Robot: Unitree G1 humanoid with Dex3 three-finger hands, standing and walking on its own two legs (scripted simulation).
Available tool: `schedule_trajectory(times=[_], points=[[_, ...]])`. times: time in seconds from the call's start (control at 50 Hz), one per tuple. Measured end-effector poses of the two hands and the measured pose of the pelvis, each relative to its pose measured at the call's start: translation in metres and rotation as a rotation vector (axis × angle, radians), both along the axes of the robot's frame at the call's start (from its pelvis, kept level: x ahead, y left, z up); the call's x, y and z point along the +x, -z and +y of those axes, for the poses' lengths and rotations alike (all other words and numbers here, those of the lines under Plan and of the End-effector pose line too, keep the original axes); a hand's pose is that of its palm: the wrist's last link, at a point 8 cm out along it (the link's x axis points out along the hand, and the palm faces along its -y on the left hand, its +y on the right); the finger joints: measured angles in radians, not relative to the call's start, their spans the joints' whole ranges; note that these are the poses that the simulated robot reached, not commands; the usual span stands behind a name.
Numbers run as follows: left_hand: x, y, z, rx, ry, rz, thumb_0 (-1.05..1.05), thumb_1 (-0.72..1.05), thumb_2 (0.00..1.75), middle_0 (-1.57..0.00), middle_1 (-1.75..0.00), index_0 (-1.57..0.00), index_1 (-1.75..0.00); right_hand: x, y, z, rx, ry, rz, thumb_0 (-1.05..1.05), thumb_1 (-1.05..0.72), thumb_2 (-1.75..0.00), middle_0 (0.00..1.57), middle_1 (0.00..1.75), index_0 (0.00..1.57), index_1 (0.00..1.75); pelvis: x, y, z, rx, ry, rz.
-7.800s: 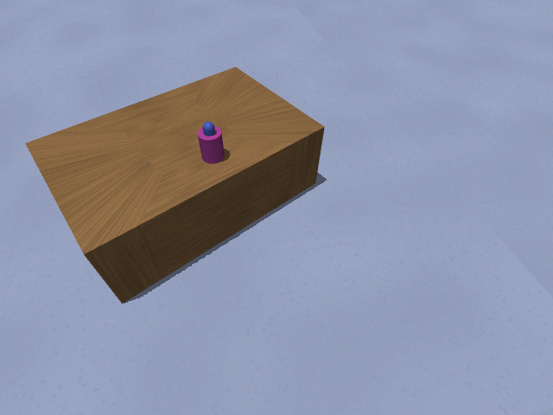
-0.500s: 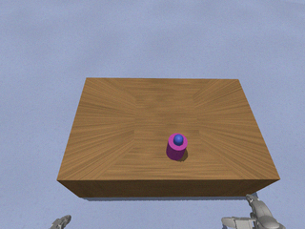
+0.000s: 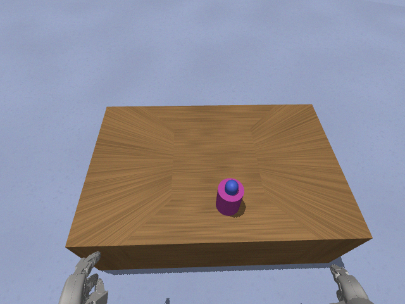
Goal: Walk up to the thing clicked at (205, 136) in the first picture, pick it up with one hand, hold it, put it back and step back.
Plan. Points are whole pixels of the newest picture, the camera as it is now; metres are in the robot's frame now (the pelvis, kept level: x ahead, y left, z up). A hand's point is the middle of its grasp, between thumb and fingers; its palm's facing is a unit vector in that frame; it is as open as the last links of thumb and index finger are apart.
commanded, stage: go down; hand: right
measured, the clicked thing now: (229, 194) +0.48 -0.10 -0.30
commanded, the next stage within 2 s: none
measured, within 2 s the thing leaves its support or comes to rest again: neither
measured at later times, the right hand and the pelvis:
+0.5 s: hand out of the picture +0.14 -0.25 -0.11, palm faces +0.03 +0.94 -0.34, open 17.2 cm; pelvis -0.01 +0.00 -0.02, yaw -1 degrees
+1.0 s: hand (325, 213) +0.31 -0.28 -0.06, palm faces +0.05 +0.99 -0.16, open 17.6 cm; pelvis -0.04 +0.00 -0.02, yaw +1 degrees
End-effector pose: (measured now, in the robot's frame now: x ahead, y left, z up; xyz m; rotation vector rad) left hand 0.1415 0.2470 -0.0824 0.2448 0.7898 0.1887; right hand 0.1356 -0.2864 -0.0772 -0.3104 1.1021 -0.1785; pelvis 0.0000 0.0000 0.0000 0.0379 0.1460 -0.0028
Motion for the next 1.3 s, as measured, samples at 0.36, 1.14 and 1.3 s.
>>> schedule_trajectory(times=[0.36,1.14,1.3], points=[[0.002,0.008,-0.003,0.022,0.003,-0.085,0.01,0.88,0.91,-0.21,-0.3,-0.2,-0.32,-0.012,-0.003,0.0,0.0,0.014,-0.026,-0.01,0.46,-0.01,0.08,0.04,0.07,0.03,-0.005,0.018,0.002,0.012,0.013,0.036],[-0.139,0.039,0.029,0.101,-0.084,0.293,0.01,0.89,0.91,-0.21,-0.3,-0.2,-0.31,0.18,-0.045,-0.05,0.185,-0.084,-0.56,-0.01,0.59,-0.02,0.05,0.05,0.06,0.05,-0.039,0.031,0.001,-0.001,-0.017,0.118],[-0.139,0.039,0.029,0.098,-0.078,0.32,0.01,0.9,0.9,-0.21,-0.3,-0.21,-0.31,0.203,-0.053,-0.054,0.209,-0.093,-0.625,-0.02,0.6,-0.02,0.05,0.05,0.06,0.05,-0.037,0.032,0.001,0.002,-0.019,0.145]])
